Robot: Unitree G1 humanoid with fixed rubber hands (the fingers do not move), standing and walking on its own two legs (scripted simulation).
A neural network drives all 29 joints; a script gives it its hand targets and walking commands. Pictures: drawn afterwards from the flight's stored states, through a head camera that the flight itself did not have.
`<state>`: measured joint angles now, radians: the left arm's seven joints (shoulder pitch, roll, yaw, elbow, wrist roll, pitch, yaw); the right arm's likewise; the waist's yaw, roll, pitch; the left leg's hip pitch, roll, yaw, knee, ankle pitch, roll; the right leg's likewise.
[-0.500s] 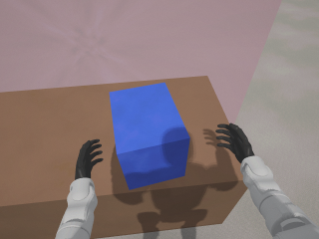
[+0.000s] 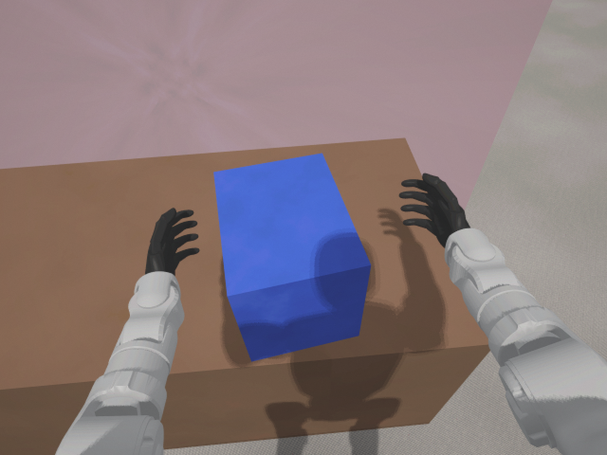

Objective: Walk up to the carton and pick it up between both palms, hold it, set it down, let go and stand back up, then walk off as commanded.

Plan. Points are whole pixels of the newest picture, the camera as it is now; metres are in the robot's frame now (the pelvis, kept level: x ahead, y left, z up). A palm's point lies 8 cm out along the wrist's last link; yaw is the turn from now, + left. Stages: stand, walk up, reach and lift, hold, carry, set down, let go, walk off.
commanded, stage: reach and lift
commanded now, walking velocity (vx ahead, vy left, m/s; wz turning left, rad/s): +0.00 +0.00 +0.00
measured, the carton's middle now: (287, 255) +0.48 +0.08 -0.08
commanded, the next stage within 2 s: none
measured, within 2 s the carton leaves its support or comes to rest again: neither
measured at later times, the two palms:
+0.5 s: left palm (165, 225) +0.41 +0.24 +0.08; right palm (436, 178) +0.46 -0.15 +0.13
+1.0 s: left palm (174, 256) +0.41 +0.25 +0.01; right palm (429, 216) +0.46 -0.15 +0.05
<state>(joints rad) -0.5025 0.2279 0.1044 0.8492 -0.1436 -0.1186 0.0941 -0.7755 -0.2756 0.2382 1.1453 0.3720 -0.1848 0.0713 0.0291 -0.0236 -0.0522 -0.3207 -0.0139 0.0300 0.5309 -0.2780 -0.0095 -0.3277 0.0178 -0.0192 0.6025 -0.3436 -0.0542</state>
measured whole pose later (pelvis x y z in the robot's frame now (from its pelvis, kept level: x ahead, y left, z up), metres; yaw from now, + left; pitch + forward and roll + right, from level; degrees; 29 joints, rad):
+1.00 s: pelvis +0.00 +0.01 -0.01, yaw -1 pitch +23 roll +0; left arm -0.85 0.26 0.09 1.31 -0.21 -0.28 0.09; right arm -1.01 -0.29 0.20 1.39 0.38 -0.24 0.07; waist 0.07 -0.02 -0.22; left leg -0.76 0.02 0.03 0.62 -0.27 -0.01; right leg -0.73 0.05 -0.02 0.60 -0.28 -0.05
